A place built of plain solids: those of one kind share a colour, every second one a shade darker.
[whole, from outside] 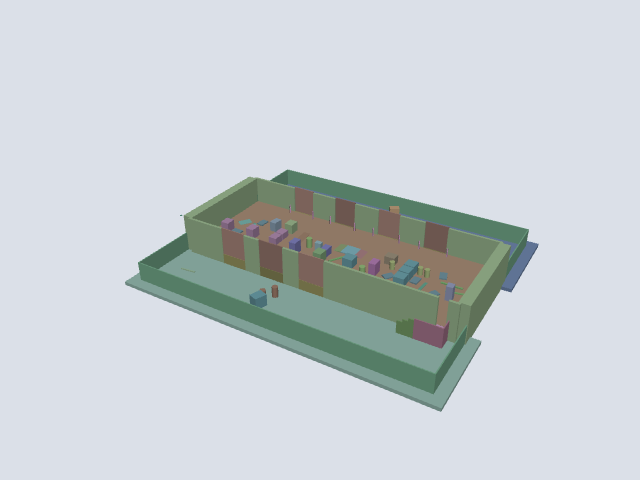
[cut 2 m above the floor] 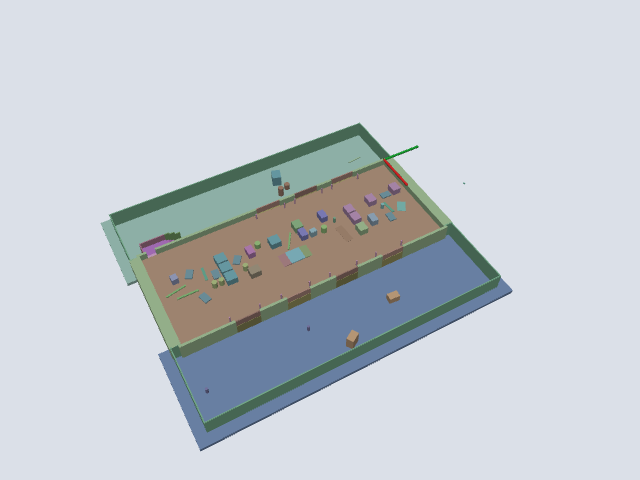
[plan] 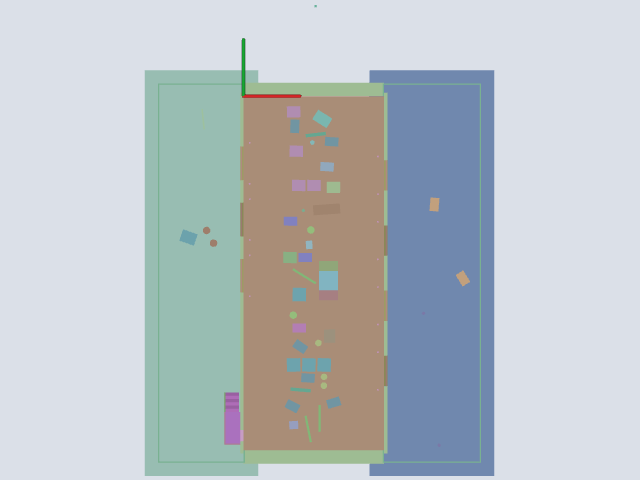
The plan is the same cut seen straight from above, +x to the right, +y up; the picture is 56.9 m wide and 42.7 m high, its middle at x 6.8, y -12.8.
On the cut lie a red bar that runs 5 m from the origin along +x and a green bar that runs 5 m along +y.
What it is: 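A cross-dock from its yard; 7 steps of 0.171 m up to the drivers' door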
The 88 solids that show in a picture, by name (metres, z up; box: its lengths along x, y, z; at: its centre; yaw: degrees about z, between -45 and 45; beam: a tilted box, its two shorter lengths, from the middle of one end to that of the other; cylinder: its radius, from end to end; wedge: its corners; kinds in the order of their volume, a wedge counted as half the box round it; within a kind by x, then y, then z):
{
 "floor_hall_concrete_1": {"box": [12.5, 31.5, 1.6], "at": [6.25, -15.75, -0.8]},
 "wall_brick_1": {"box": [0.3, 1.1, 4.8], "at": [-0.15, -31.25, 0.8]},
 "wall_brick_2": {"box": [0.3, 12.22, 4.8], "at": [-0.15, -23.59, 0.8]},
 "wall_brick_3": {"box": [0.3, 2.0, 4.8], "at": [-0.15, -13.48, 0.8]},
 "wall_brick_4": {"box": [0.3, 2.0, 4.8], "at": [-0.15, -8.48, 0.8]},
 "wall_brick_5": {"box": [0.3, 4.78, 4.8], "at": [-0.15, -2.09, 0.8]},
 "wall_brick_6": {"box": [12.5, 1.2, 4.8], "at": [6.25, -32.1, 0.8]},
 "wall_brick_7": {"box": [12.5, 1.2, 4.8], "at": [6.25, 0.6, 0.8]},
 "wall_brick_8": {"box": [0.3, 6.0, 4.8], "at": [12.65, -28.8, 0.8]},
 "wall_brick_9": {"box": [0.3, 3.1, 4.8], "at": [12.65, -21.55, 0.8]},
 "wall_brick_10": {"box": [0.3, 3.1, 4.8], "at": [12.65, -15.75, 0.8]},
 "wall_brick_11": {"box": [0.3, 3.1, 4.8], "at": [12.65, -9.95, 0.8]},
 "wall_brick_12": {"box": [0.3, 6.0, 4.8], "at": [12.65, -2.7, 0.8]},
 "yard_north_concrete_1": {"box": [11.1, 36.1, 0.4], "at": [16.75, -15.75, -1.4]},
 "yard_south_concrete_1": {"box": [10.1, 36.1, 0.4], "at": [-3.75, -15.75, -1.4]},
 "fence_metal_1": {"box": [0.12, 33.74, 2.6], "at": [-7.56, -15.75, -0.3]},
 "fence_metal_2": {"box": [7.74, 0.12, 2.6], "at": [-3.75, -32.56, -0.3]},
 "fence_metal_3": {"box": [7.74, 0.12, 2.6], "at": [-3.75, 1.06, -0.3]},
 "fence_metal_4": {"box": [0.12, 1.12, 2.6], "at": [12.44, -32.06, -0.3]},
 "fence_metal_5": {"box": [8.74, 0.12, 2.6], "at": [16.75, -32.56, -0.3]},
 "fence_metal_6": {"box": [8.74, 0.12, 2.6], "at": [16.75, 1.06, -0.3]},
 "fence_metal_7": {"box": [0.12, 33.74, 2.6], "at": [21.06, -15.75, -0.3]},
 "floor_sill_concrete_1": {"box": [0.3, 3.0, 1.6], "at": [-0.15, -15.98, -0.8]},
 "floor_sill_concrete_2": {"box": [0.3, 3.0, 1.6], "at": [-0.15, -10.98, -0.8]},
 "floor_sill_concrete_3": {"box": [0.3, 3.0, 1.6], "at": [-0.15, -5.98, -0.8]},
 "floor_sill_concrete_4": {"box": [0.3, 2.7, 1.6], "at": [12.65, -24.45, -0.8]},
 "floor_sill_concrete_5": {"box": [0.3, 2.7, 1.6], "at": [12.65, -18.65, -0.8]},
 "floor_sill_concrete_6": {"box": [0.3, 2.7, 1.6], "at": [12.65, -12.85, -0.8]},
 "floor_sill_concrete_7": {"box": [0.3, 2.7, 1.6], "at": [12.65, -7.05, -0.8]},
 "shutter_metal_1": {"box": [0.12, 3.0, 3.3], "at": [-0.2, -15.98, 1.65]},
 "shutter_metal_2": {"box": [0.12, 3.0, 3.3], "at": [-0.2, -10.98, 1.65]},
 "shutter_metal_3": {"box": [0.12, 3.0, 3.3], "at": [-0.2, -5.98, 1.65]},
 "shutter_metal_4": {"box": [0.12, 2.7, 3.3], "at": [12.7, -24.45, 1.65]},
 "shutter_metal_5": {"box": [0.12, 2.7, 3.3], "at": [12.7, -18.65, 1.65]},
 "shutter_metal_6": {"box": [0.12, 2.7, 3.3], "at": [12.7, -12.85, 1.65]},
 "shutter_metal_7": {"box": [0.12, 2.7, 3.3], "at": [12.7, -7.05, 1.65]},
 "load_drums_lane_1": {"box": [1.2, 1.2, 1.04], "at": [4.45, -23.92, 0.52], "yaw": 1.0},
 "load_drums_lane_2": {"box": [1.2, 1.2, 1.04], "at": [4.96, -17.66, 0.52], "yaw": -0.4},
 "load_drums_lane_3": {"box": [1.2, 1.2, 1.05], "at": [5.81, -23.92, 0.52], "yaw": -1.7},
 "load_drums_lane_4": {"box": [1.2, 1.2, 1.05], "at": [7.17, -23.92, 0.52], "yaw": -2.1},
 "floor_landing_concrete_1": {"box": [1.3, 2.8, 1.6], "at": [-0.95, -29.5, -0.8]},
 "load_crate_lane_1": {"box": [1.2, 1.0, 1.18], "at": [4.46, -1.4, 0.59], "yaw": 1.1},
 "load_crate_lane_2": {"box": [1.2, 1.0, 1.2], "at": [4.69, -4.9, 0.6], "yaw": -0.9},
 "load_crate_lane_3": {"box": [1.2, 1.0, 0.83], "at": [4.91, -7.95, 0.41], "yaw": -0.6},
 "load_crate_lane_4": {"box": [1.2, 1.0, 0.78], "at": [6.27, -7.95, 0.39], "yaw": -0.1},
 "load_cartons_lane_1": {"box": [1.2, 0.8, 1.48], "at": [4.18, -11.12, 0.74], "yaw": -0.5},
 "load_cartons_lane_2": {"box": [1.2, 0.8, 0.94], "at": [5.49, -14.36, 0.47], "yaw": -0.3},
 "pallets_1": {"box": [0.8, 1.2, 0.78], "at": [16.98, -9.64, -0.81], "yaw": -4.9},
 "pallets_2": {"box": [0.8, 1.2, 1.45], "at": [19.51, -16.22, -0.48], "yaw": 31.5},
 "bigbin_1": {"box": [1.37, 1.07, 1.34], "at": [-4.9, -12.58, -0.53], "yaw": -19.0},
 "ibc_hall_1": {"box": [1.2, 1.0, 1.16], "at": [7.99, -8.12, 0.58], "yaw": -0.4},
 "ibc_lane_1": {"box": [1.2, 1.0, 1.16], "at": [4.13, -14.36, 0.58], "yaw": -0.4},
 "load_bales_lane_1": {"box": [1.2, 0.8, 1.41], "at": [4.95, -20.63, 0.7], "yaw": -0.2},
 "rail_landing_1": {"box": [0.12, 2.92, 2.3], "at": [-1.66, -29.56, -0.05]},
 "rail_landing_2": {"box": [1.3, 0.12, 2.3], "at": [-0.95, -30.96, -0.05]},
 "stillage_hall_1": {"box": [1.0, 1.2, 0.94], "at": [7.66, -21.35, 0.47], "yaw": 0.2},
 "pallet_hall_1": {"box": [1.2, 0.8, 0.19], "at": [4.35, -27.59, 0.05], "yaw": -28.5},
 "pallet_hall_2": {"box": [0.8, 1.2, 0.19], "at": [4.56, -2.68, 0.05], "yaw": -2.2},
 "pallet_hall_3": {"box": [1.2, 0.8, 0.19], "at": [5.04, -22.28, 0.05], "yaw": -34.7},
 "pallet_hall_4": {"box": [1.2, 0.8, 0.19], "at": [5.73, -25.08, 0.05], "yaw": -3.6},
 "pallet_hall_5": {"box": [1.2, 0.8, 0.19], "at": [7.84, -4.06, 0.05], "yaw": -3.7},
 "pallet_hall_6": {"box": [1.2, 0.8, 0.19], "at": [8.02, -27.27, 0.05], "yaw": 16.9},
 "pallets_hall_1": {"box": [1.2, 0.8, 1.16], "at": [7.43, -6.29, 0.58], "yaw": -3.5},
 "stair_drivers_concrete_1": {"box": [1.2, 0.58, 0.91], "at": [-1.0, -27.81, -0.8]},
 "stair_drivers_concrete_2": {"box": [1.2, 1.74, 0.22], "at": [-1.0, -27.23, -1.14]},
 "cage_hall_1": {"box": [0.8, 0.72, 1.67], "at": [4.46, -29.26, 0.83], "yaw": 3.1},
 "drum_hall_1": {"cylinder": 0.29, "from": [6.65, -21.96, 0.0], "to": [6.65, -21.96, 0.88]},
 "drum_hall_2": {"cylinder": 0.29, "from": [7.14, -25.76, 0.0], "to": [7.14, -25.76, 0.89]},
 "drum_hall_3": {"cylinder": 0.29, "from": [7.16, -24.98, 0.0], "to": [7.16, -24.98, 0.89]},
 "tyres_1": {"cylinder": 0.33, "from": [-3.29, -11.95, -1.2], "to": [-3.29, -11.95, -0.46]},
 "tyres_2": {"cylinder": 0.33, "from": [-2.67, -13.08, -1.2], "to": [-2.67, -13.08, -0.01]},
 "tyres_hall_1": {"cylinder": 0.33, "from": [4.42, -19.49, 0.0], "to": [4.42, -19.49, 0.69]},
 "tyres_hall_2": {"cylinder": 0.33, "from": [5.98, -11.91, 0.0], "to": [5.98, -11.91, 1.14]},
 "floor_scalea_metal_1": {"box": [1.7, 1.7, 0.17], "at": [7.55, -16.42, 0.04]},
 "floor_sill_drivers_concrete_1": {"box": [0.3, 1.0, 1.6], "at": [-0.15, -30.2, -0.8]},
 "bin_hall_1": {"box": [0.58, 0.74, 1.07], "at": [5.84, -13.23, 0.54], "yaw": 3.8},
 "rail_drivers_1": {"box": [0.12, 0.58, 2.13], "at": [-1.66, -27.81, -0.14]},
 "rail_drivers_2": {"box": [0.12, 0.58, 1.79], "at": [-1.66, -27.23, -0.31]},
 "rail_drivers_3": {"box": [0.12, 0.58, 1.44], "at": [-1.66, -26.65, -0.48]},
 "baulk_hall_1": {"box": [2.4, 0.2, 0.19], "at": [5.42, -16.04, 0.05], "yaw": -31.7},
 "baulk_hall_2": {"box": [0.2, 2.4, 0.16], "at": [5.75, -29.61, 0.03], "yaw": 11.4},
 "baulk_hall_3": {"box": [0.2, 2.4, 0.19], "at": [6.76, -28.67, 0.05]},
 "mat_hall_1": {"box": [2.4, 0.9, 0.07], "at": [7.39, -10.07, -0.02], "yaw": 4.1},
 "ramp_scaleab_metal_1": {"wedge": [[6.7, -18.17, -0.05], [6.7, -18.17, 0.0], [6.7, -17.27, -0.05], [6.7, -17.27, 0.12], [8.4, -18.17, -0.05], [8.4, -18.17, 0.0], [8.4, -17.27, -0.05], [8.4, -17.27, 0.12]]},
 "ramp_scaleaa_metal_1": {"wedge": [[6.7, -15.57, -0.05], [6.7, -15.57, 0.12], [6.7, -14.67, -0.05], [6.7, -14.67, 0.0], [8.4, -15.57, -0.05], [8.4, -15.57, 0.12], [8.4, -14.67, -0.05], [8.4, -14.67, 0.0]]},
 "cover_hall_1": {"box": [1.8, 0.3, 0.11], "at": [5.07, -26.14, 0.01], "yaw": -4.9},
 "cover_hall_2": {"box": [1.8, 0.3, 0.12], "at": [6.42, -3.43, 0.01], "yaw": 6.5},
 "plate_hall_1": {"box": [1.5, 1.0, 0.07], "at": [7.01, -2.03, -0.02], "yaw": -32.2}
}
